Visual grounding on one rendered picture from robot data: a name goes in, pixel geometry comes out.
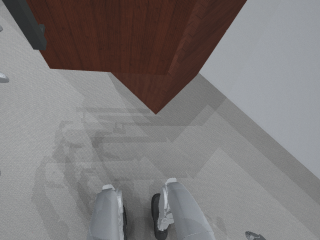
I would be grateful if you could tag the cupboard door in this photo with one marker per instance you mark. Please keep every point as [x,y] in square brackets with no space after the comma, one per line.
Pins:
[118,36]

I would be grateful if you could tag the robot right shin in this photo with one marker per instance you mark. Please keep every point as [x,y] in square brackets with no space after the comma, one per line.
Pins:
[165,217]

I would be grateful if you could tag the robot right foot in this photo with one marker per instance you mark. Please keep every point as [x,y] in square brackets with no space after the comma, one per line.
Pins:
[163,233]

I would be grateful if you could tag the handle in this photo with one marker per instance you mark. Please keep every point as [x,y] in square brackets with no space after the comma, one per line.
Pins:
[23,16]

